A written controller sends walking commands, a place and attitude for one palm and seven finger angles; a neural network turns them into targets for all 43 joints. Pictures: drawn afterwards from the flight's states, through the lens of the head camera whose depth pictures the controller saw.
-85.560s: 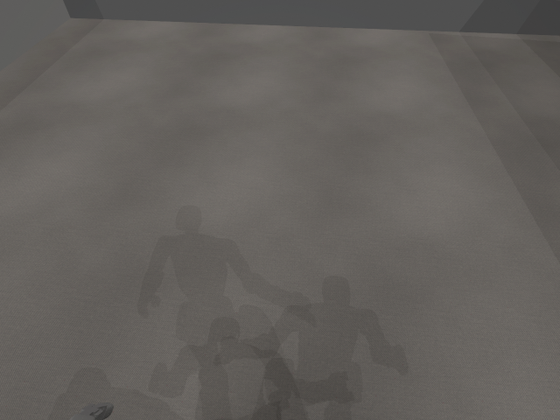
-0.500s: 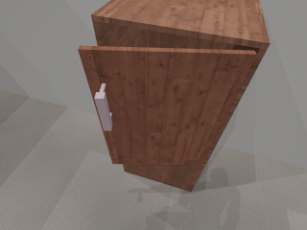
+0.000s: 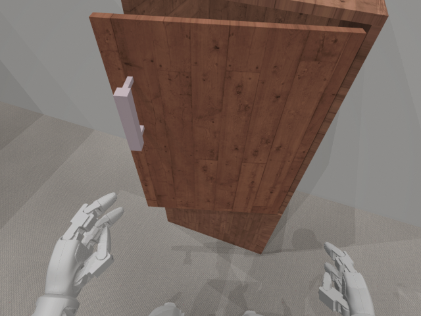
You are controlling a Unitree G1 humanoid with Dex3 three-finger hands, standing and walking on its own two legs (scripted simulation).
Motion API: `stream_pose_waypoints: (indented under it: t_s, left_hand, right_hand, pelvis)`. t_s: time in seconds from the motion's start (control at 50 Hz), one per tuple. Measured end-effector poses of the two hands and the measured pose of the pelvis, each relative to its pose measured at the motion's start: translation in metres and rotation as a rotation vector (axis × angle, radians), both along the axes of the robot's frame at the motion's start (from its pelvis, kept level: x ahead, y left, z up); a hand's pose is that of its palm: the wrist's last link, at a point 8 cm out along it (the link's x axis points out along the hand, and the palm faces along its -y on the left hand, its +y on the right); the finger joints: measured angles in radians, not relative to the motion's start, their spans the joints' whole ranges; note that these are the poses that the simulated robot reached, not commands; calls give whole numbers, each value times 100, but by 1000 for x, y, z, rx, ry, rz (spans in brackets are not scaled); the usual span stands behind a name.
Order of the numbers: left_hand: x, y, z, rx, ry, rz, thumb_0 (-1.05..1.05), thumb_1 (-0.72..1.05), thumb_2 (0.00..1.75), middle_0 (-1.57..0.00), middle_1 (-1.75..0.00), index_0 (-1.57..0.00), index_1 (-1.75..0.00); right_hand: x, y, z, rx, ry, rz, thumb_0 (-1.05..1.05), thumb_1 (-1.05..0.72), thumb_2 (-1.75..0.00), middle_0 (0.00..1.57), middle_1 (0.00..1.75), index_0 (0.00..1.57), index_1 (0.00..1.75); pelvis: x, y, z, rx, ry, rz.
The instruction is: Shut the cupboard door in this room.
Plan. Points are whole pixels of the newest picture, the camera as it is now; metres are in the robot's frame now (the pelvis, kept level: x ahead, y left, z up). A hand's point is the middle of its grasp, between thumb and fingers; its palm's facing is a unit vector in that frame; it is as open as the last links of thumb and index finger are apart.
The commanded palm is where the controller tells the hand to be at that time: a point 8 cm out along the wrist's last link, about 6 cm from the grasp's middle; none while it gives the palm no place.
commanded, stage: raise the hand and make a fist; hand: left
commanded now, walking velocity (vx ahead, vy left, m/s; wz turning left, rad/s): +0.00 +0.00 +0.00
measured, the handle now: (133, 114) +0.46 +0.18 +0.14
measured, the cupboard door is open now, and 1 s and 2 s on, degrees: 17 17 17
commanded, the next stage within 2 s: bring the fist close to the handle in 1.60 s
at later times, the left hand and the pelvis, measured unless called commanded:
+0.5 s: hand (97, 250) +0.21 +0.20 +0.07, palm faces +0.03 -1.00 -0.04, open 4.2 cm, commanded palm +0.18 +0.25 +0.07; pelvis +0.01 +0.00 +0.00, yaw +1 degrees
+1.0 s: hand (73, 233) +0.22 +0.22 +0.11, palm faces +0.03 -1.00 -0.03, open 3.1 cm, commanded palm +0.20 +0.27 +0.12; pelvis +0.01 +0.03 +0.02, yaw +1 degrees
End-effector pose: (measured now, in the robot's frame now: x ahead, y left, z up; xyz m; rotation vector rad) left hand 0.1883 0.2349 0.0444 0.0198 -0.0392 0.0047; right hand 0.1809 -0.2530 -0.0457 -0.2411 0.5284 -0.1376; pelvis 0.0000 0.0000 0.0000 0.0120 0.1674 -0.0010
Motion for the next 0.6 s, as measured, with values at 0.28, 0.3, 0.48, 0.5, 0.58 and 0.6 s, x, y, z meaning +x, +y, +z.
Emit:
stream_pose_waypoints:
  t_s: [0.28, 0.3, 0.48, 0.5, 0.58, 0.6]
  left_hand:
    - [-28, 6, 5, 38, -2, 34, 2, 90, 90, -57, -71, -58, -71]
    - [-21, 4, 6, 33, 11, 11, 2, 90, 90, -59, -73, -59, -73]
    - [3, 13, 23, 15, 115, 20, 2, 90, 89, -76, -91, -76, -91]
    - [2, 15, 26, 17, 106, 27, 2, 90, 89, -77, -93, -78, -93]
    - [0, 21, 31, 17, 78, 32, 1, 90, 89, -85, -101, -85, -101]
    - [0, 22, 31, 15, 74, 28, 1, 90, 89, -86, -103, -87, -103]
  right_hand:
    - [29, 21, -32, 22, -7, 98, 2, -91, -90, 20, 30, 20, 30]
    - [23, 24, -36, 37, 15, 88, 2, -91, -90, 20, 30, 20, 30]
    - [-26, 24, -36, 78, 152, -31, 2, -91, -90, 20, 30, 20, 30]
    - [-29, 23, -35, 70, 160, -36, 2, -91, -90, 20, 30, 20, 30]
    - [-32, 17, -29, 29, 175, -38, 2, -91, -90, 20, 30, 20, 30]
    - [-31, 17, -27, 20, 172, -36, 2, -91, -90, 20, 30, 20, 30]
  pelvis:
    - [-7, -19, -26, -49, 31, 47]
    - [-6, -18, -24, -48, 31, 46]
    - [6, -6, -1, -28, 15, 17]
    - [7, -4, 1, -28, 13, 16]
    - [9, 3, 4, -32, 8, 17]
    - [9, 5, 5, -33, 6, 17]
